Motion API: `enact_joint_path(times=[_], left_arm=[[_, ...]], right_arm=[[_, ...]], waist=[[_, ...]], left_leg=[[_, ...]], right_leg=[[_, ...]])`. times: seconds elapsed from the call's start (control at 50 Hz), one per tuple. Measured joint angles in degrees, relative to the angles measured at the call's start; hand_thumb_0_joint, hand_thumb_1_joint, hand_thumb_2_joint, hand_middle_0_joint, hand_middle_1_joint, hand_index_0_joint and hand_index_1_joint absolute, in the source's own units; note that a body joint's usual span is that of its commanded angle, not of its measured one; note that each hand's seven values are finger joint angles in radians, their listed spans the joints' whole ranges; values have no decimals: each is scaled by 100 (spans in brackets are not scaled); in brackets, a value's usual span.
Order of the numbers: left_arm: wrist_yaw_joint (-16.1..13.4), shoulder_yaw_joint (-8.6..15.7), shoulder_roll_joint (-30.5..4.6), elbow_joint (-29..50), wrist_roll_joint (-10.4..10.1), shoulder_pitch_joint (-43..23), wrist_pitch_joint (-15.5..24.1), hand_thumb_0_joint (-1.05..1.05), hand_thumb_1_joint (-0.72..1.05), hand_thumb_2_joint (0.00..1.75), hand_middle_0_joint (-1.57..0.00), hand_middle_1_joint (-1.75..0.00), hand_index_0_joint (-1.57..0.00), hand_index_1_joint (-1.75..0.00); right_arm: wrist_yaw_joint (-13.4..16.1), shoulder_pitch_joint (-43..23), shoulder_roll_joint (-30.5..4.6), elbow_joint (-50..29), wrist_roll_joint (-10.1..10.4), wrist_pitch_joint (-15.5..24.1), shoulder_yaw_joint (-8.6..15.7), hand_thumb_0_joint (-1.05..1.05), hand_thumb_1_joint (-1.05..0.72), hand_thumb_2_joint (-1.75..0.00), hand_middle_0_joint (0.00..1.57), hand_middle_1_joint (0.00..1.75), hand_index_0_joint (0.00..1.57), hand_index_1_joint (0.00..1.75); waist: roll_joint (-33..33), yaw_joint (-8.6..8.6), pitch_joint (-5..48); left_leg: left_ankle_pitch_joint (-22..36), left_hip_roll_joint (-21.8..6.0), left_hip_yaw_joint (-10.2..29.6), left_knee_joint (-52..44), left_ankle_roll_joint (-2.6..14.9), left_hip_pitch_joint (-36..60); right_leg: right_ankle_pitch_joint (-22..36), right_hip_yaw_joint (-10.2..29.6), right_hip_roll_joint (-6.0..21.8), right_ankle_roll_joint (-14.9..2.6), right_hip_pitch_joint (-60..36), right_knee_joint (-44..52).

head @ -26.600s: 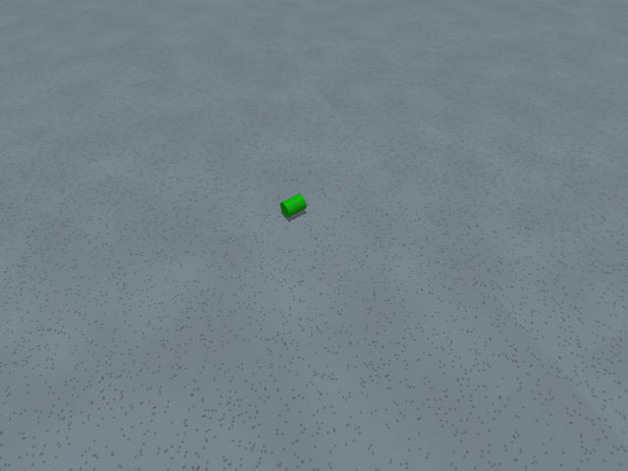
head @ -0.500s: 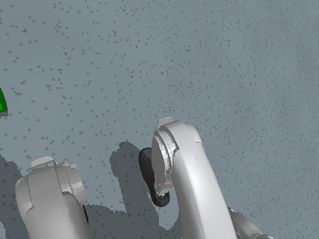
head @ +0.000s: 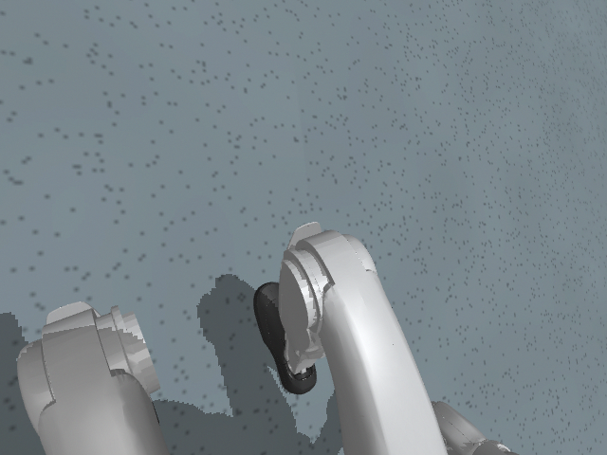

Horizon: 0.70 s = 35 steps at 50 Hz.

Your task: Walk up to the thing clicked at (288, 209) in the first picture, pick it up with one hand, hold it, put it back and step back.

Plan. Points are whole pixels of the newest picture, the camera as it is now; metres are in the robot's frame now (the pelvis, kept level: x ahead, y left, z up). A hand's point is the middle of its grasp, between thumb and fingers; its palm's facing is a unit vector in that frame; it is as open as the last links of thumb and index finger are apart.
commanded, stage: open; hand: left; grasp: from above
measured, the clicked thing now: out of the picture +0.47 +0.30 -0.27
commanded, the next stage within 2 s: withdraw in 0.74 s
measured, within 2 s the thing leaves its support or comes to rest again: rests again in 0.18 s
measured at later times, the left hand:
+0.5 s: hand out of the picture +0.47 +0.30 -0.24, palm faces -0.46 -0.13 -0.88, open 12.0 cm
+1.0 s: hand out of the picture +0.48 +0.30 -0.23, palm faces -0.39 -0.11 -0.91, open 12.7 cm
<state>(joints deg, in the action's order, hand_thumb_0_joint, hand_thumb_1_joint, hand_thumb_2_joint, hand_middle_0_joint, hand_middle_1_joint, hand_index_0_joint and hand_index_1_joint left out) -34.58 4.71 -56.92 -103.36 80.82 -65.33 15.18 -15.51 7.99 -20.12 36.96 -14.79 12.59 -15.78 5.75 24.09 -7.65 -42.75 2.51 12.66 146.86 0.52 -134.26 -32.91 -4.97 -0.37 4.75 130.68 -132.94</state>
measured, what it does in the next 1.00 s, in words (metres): stands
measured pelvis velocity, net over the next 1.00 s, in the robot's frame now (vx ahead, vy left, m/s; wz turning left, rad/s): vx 0.00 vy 0.00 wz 0.00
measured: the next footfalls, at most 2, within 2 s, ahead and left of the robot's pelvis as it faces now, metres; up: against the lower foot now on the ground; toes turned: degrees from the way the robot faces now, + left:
none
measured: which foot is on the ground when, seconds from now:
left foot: down 0.00-1.00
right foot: down 0.00-1.00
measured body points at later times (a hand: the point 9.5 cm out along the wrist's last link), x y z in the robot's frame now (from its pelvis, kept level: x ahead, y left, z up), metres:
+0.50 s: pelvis +0.00 +0.00 +0.00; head +0.28 +0.12 +0.33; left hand +0.49 +0.30 -0.19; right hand +0.04 -0.26 -0.04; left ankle +0.06 +0.11 -0.27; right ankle +0.14 -0.14 -0.27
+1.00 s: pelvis +0.00 +0.00 +0.01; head +0.28 +0.13 +0.34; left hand +0.49 +0.31 -0.18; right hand +0.04 -0.26 -0.04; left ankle +0.06 +0.11 -0.27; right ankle +0.14 -0.14 -0.27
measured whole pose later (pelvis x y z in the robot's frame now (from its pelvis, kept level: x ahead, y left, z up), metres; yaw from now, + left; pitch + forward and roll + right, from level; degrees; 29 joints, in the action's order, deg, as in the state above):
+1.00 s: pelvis +0.00 +0.00 +0.01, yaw +0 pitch +31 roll -15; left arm -33.8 7.1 -56.0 -93.8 79.9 -62.3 14.8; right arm -15.1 9.7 -20.2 36.1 -13.8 11.8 -14.1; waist 5.6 23.0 -6.8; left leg -43.3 2.5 12.9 145.6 -0.1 -134.3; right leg -33.3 -5.4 0.0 3.7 130.9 -131.9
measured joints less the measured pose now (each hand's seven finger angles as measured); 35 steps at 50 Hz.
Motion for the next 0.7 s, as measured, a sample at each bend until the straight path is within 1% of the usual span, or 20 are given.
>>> enact_joint_path(times=[0.1, 0.22, 0.34, 0.46, 0.5, 0.54, 0.6, 0.7], left_arm=[[-32, 47, -12, 18, -27, 1, -16, 0, -4, 58, -73, -37, -70, -45], [-19, 8, -24, 169, -97, 4, -73, 0, -6, 66, -64, -45, -60, -52], [9, 105, -15, 328, -163, 48, -122, 0, -11, 71, -55, -52, -51, -58], [125, 143, 23, 431, -239, 149, -172, 0, -17, 76, -47, -58, -43, -64], [173, 193, 23, 470, -265, 180, -159, 0, -18, 77, -45, -60, -41, -66], [213, 192, 22, 469, -305, 179, -138, 0, -20, 78, -43, -62, -39, -67], [269, 176, 7, 498, -311, 195, -96, 0, -22, 80, -40, -64, -36, -70], [297, 99, -13, 479, -288, 191, 3, 0, -24, 82, -37, -69, -33, -74]], right_arm=[[5, -35, -21, -20, 24, 40, 15, 0, -91, -91, 20, 30, 20, 30], [-23, -37, -52, -24, 31, 65, 29, 0, -91, -91, 20, 30, 20, 30], [-21, -9, -64, -27, 54, 30, 68, 0, -91, -91, 20, 30, 20, 30], [-15, 26, -70, -74, 67, -37, 92, 0, -91, -91, 20, 30, 20, 30], [-7, 35, -79, -103, 86, -64, 77, 0, -91, -91, 20, 30, 20, 30], [7, 44, -82, -119, 94, -83, 78, 0, -91, -91, 20, 30, 20, 30], [34, 45, -76, -121, 101, -126, 77, 0, -91, -91, 20, 30, 20, 30], [87, 48, -67, -112, 110, -174, 44, 0, -90, -91, 20, 30, 20, 30]], waist=[[3, -5, -17], [48, -4, -49], [21, -7, -39], [-28, -29, -62], [-40, -37, -74], [-46, -52, -85], [-38, -65, -97], [-6, -77, -86]], left_leg=[[5, 4, 8, -12, -8, -18], [-29, 4, 22, -22, -34, -1], [-69, 13, 66, -27, -66, -10], [-78, 9, 55, -64, -66, 16], [-65, 12, 56, -77, -69, 21], [-47, 13, 58, -88, -69, 20], [-19, 13, 55, -104, -65, 23], [14, 11, 64, -110, -69, 27]], right_leg=[[1, -10, 5, -17, 15, 12], [-19, -17, 11, -7, 17, 13], [-49, -54, 22, -21, 30, 23], [-60, -49, 29, -22, 10, 49], [-53, -52, 33, -31, 3, 60], [-41, -56, 34, -37, 0, 72], [-16, -54, 31, -19, -8, 89], [17, -64, 26, -40, -18, 103]])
